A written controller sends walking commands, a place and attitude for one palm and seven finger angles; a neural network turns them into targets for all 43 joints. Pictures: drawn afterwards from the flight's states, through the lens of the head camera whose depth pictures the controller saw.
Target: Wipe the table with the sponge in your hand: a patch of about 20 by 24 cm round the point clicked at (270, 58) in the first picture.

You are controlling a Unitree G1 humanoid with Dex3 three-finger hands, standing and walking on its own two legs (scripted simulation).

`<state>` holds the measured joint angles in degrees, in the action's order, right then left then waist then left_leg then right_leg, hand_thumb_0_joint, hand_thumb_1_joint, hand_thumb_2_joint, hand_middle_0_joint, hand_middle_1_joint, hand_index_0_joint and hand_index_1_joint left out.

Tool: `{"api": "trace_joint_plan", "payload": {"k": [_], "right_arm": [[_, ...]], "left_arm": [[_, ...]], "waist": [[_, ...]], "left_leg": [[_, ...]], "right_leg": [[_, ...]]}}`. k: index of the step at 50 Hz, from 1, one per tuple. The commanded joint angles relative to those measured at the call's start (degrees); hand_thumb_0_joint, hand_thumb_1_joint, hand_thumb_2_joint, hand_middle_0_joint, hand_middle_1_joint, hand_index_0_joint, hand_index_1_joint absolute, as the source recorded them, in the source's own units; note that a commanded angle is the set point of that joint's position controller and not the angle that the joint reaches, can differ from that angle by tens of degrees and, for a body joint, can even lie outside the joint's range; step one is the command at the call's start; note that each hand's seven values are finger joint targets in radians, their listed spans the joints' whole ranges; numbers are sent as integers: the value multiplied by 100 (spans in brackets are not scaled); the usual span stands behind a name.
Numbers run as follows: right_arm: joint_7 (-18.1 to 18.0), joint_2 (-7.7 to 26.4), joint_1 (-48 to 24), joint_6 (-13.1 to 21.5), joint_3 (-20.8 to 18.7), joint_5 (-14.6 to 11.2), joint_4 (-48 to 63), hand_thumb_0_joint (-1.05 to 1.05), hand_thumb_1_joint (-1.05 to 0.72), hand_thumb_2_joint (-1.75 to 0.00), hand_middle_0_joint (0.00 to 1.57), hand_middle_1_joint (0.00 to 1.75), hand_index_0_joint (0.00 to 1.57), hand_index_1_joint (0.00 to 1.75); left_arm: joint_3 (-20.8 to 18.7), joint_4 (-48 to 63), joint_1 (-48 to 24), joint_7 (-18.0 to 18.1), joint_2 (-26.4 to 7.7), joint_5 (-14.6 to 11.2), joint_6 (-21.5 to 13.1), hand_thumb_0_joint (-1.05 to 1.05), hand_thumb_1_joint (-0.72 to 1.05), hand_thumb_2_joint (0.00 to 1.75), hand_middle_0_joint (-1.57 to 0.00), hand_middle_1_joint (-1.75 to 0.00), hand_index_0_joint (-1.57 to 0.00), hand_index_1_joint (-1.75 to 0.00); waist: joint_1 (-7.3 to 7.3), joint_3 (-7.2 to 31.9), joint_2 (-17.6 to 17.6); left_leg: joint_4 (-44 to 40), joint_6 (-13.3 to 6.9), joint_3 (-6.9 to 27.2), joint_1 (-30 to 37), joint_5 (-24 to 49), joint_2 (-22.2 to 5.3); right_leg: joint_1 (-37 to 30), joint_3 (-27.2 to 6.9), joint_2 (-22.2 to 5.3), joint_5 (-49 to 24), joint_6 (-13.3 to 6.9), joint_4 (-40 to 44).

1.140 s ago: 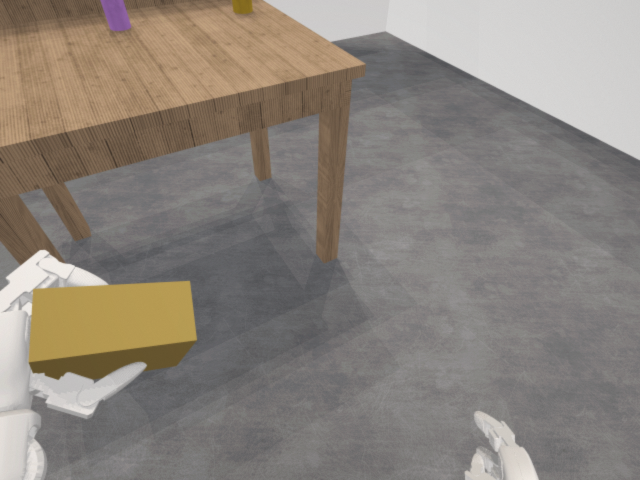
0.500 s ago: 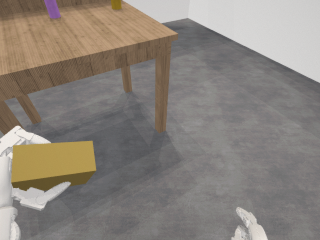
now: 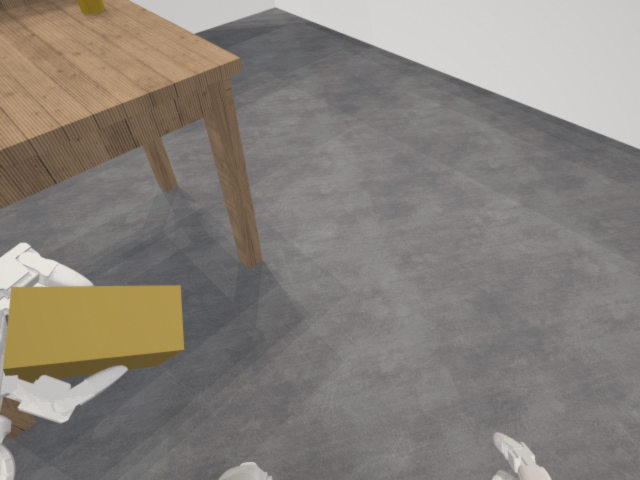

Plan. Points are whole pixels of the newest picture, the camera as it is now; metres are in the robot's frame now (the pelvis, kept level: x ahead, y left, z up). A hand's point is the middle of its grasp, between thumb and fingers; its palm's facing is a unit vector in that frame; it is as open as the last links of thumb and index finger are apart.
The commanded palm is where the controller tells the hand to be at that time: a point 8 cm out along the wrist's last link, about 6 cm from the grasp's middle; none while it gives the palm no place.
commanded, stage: walk to a spot facing it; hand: left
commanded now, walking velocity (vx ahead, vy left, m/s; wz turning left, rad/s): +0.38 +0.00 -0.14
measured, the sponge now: (122, 331) +0.23 +0.20 +0.15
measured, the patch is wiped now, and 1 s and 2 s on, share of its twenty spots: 0.00 0.00 0.00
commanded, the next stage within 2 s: turn to face it in 0.84 s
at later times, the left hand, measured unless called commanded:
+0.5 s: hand (176, 194) +0.39 +0.18 +0.17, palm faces +0.28 -0.84 -0.47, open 10.3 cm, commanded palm +0.34 +0.23 +0.17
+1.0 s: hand (220, 123) +0.54 +0.16 +0.17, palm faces +0.35 -0.85 -0.39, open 10.3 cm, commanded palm +0.47 +0.21 +0.17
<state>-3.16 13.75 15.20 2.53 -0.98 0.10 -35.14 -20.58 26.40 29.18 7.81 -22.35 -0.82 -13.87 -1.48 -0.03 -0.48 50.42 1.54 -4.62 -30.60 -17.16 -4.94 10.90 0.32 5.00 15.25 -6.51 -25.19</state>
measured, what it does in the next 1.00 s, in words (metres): walks ahead: left foot, then right foot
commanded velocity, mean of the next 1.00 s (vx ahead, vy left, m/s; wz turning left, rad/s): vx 0.31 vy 0.00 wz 0.07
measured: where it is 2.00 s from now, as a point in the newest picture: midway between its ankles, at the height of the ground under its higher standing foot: (380, 462)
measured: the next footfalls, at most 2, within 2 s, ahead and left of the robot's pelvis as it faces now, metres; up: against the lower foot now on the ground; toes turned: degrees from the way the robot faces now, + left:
left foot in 0.16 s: +0.15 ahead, +0.14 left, +0.00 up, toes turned +7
right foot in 0.54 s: +0.23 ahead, -0.16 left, +0.00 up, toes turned -18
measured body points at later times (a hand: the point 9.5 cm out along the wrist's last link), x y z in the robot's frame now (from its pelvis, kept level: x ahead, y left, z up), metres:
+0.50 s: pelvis +0.14 -0.02 -0.01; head +0.16 -0.04 +0.44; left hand +0.37 +0.23 +0.20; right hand +0.27 -0.23 -0.11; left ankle +0.12 +0.13 -0.74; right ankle +0.18 -0.15 -0.72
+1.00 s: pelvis +0.29 -0.06 -0.02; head +0.32 -0.04 +0.43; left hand +0.52 +0.21 +0.19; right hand +0.44 -0.31 -0.10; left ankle +0.37 +0.04 -0.74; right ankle +0.22 -0.16 -0.68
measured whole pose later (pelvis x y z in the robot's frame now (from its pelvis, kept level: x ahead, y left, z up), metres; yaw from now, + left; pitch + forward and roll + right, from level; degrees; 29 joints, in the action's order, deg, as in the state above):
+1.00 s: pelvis +0.29 -0.06 -0.02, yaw -5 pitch -1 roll +0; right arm -3.2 9.8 9.8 3.4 -1.4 0.1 -34.1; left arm -22.8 30.5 22.3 9.1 -23.0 -0.6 -12.0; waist -1.2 -4.0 -3.0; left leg 36.6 -2.2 -8.3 -22.3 -13.2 -3.5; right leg 22.5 4.0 -2.9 30.3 1.5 -64.5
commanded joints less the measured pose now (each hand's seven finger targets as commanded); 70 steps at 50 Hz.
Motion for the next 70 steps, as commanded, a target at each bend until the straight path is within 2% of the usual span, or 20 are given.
{"api": "trace_joint_plan", "payload": {"k": [1,6,8,10,13,17,24,25,27,28,35,42,44,46,51,59,60,62,63,70], "right_arm": [[-25,398,-717,383,-86,-28,1040,0,-90,-90,20,30,20,30],[-88,507,-533,429,-116,-18,1043,0,-90,-90,20,30,20,30],[-128,707,-513,421,-201,-27,1083,0,-90,-90,20,30,20,30],[-130,427,-654,478,-2,79,1011,0,-90,-90,20,30,20,30],[-94,410,-702,581,-53,42,866,0,-90,-90,20,30,20,30],[-93,431,-629,648,-94,36,878,0,-90,-90,20,30,20,30],[-144,391,-692,596,-122,-2,893,0,-90,-90,20,30,20,30],[-129,338,-709,562,-115,-26,883,0,-90,-90,20,30,20,30],[-80,116,-924,506,-59,-64,1025,0,-90,-90,20,30,20,30],[-15,279,-928,523,-144,-49,953,0,-90,-90,20,30,20,30],[18,227,-882,163,-127,-35,850,0,-90,-90,20,30,20,30],[-128,330,-544,296,-296,10,1009,0,-90,-90,20,30,20,30],[-116,550,-588,335,-348,-16,1051,0,-90,-90,20,30,20,30],[-36,490,-705,393,-246,15,953,0,-90,-90,20,30,20,30],[59,382,-669,500,-234,-43,903,0,-90,-90,20,30,20,30],[19,377,-665,551,-176,-91,891,0,-90,-90,20,30,20,30],[20,365,-672,534,-160,-94,867,0,-90,-90,20,30,20,30],[-12,105,-704,482,-81,-127,965,0,-90,-90,20,30,20,30],[-11,291,-775,512,-169,-161,969,0,-90,-90,20,30,20,30],[-195,134,-1110,295,-10,35,1042,0,-90,-90,20,30,20,30]], "left_arm": [[-599,992,-443,175,-815,-99,-236,0,10,130,-120,-160,-120,-160],[-515,1447,-917,211,-879,-94,-188,0,10,130,-120,-160,-120,-160],[-504,1586,-991,204,-824,-131,-227,0,10,130,-120,-160,-120,-160],[-619,1562,-1208,188,-1143,-72,-313,0,10,130,-120,-160,-120,-160],[-596,1708,-1112,146,-974,1,-258,0,10,130,-120,-160,-120,-160],[-567,1627,-647,179,-646,13,-188,0,10,130,-120,-160,-120,-160],[-559,1202,-902,171,-648,-4,-122,0,10,130,-120,-160,-120,-160],[-595,1196,-864,174,-718,9,-101,0,10,130,-120,-160,-120,-160],[-1019,1355,-844,257,-1225,22,-103,0,10,130,-120,-160,-120,-160],[-974,1479,-889,216,-1124,-92,-122,0,10,130,-120,-160,-120,-160],[-1175,1978,-68,285,-1012,-58,-296,0,10,130,-120,-160,-120,-160],[-875,1955,-394,412,-876,-55,-272,0,10,130,-120,-160,-120,-160],[-775,2116,-625,389,-816,-83,-356,0,10,130,-120,-160,-120,-160],[-895,1804,-976,279,-1155,-22,-347,0,10,130,-120,-160,-120,-160],[-746,2452,-254,186,-762,-110,-278,0,10,130,-120,-160,-120,-160],[-738,1794,-294,144,-600,-252,56,0,10,130,-120,-160,-120,-160],[-762,1650,-373,133,-673,-230,91,0,10,130,-120,-160,-120,-160],[-851,1478,-740,206,-1089,-151,201,0,10,130,-120,-160,-120,-160],[-764,1424,-823,231,-945,-285,316,0,10,130,-120,-160,-120,-160],[-860,1656,-367,350,-1002,-58,76,0,10,130,-120,-160,-120,-160]], "waist": [[266,515,-530],[136,558,-79],[19,968,1287],[30,439,1654],[153,19,802],[145,235,1310],[139,376,1075],[206,559,702],[347,875,-1716],[300,995,-1431],[78,661,-562],[47,855,-80],[71,1104,1962],[32,695,1616],[157,707,1565],[146,695,1360],[185,672,1045],[120,624,-1479],[236,651,-1819],[240,725,-891]], "left_leg": [[-928,-135,-246,28,70,42],[-2372,-294,-442,1897,532,66],[-2743,-948,1334,3998,710,-1138],[-3720,-1618,3177,3182,-493,-2360],[-3798,-1385,1858,2252,-965,-2052],[-3718,-982,322,1935,-207,-1563],[-2182,-634,-572,1901,720,-1161],[-1188,-550,-725,1550,902,-924],[1943,-201,-625,-944,-1488,174],[2492,-152,246,-992,-1521,2],[633,8,124,-340,-333,-415],[-2258,-204,-760,2166,980,252],[-2834,-1196,2345,3549,2055,-1610],[-3339,-1655,3393,2678,850,-2144],[-3073,-1168,1430,1735,1484,-1178],[-2303,-819,1152,1656,1932,-944],[-1992,-689,1100,1477,1711,-806],[66,-18,-65,-109,-1035,383],[1374,63,362,-254,-1662,505],[623,172,-159,168,-959,274]], "right_leg": [[-705,-1536,-1613,-1385,-481,727],[-98,-1196,-1289,-1334,-156,-255],[1715,-433,-589,-463,430,-2186],[2583,-272,-527,1734,551,-4113],[2677,-180,-1012,1022,614,-4133],[1854,553,-1049,472,722,-2796],[236,1486,-490,-13,753,-656],[-422,1225,-572,-57,628,-289],[-1884,-2528,-2630,-1604,-528,455],[-1637,-2914,-2890,-971,-599,646],[-598,-114,-2415,-2280,-273,427],[-141,670,-1862,-1922,254,-1101],[1742,784,-813,1607,766,-3542],[2381,-47,-965,1975,751,-4666],[1504,394,-988,1127,928,-3244],[341,818,-520,566,1116,-651],[28,672,-662,131,1055,-14],[-826,-1417,-2697,-2220,300,557],[-587,-1758,-3174,-2863,-17,593],[-971,312,-2531,-4827,118,-44]]}}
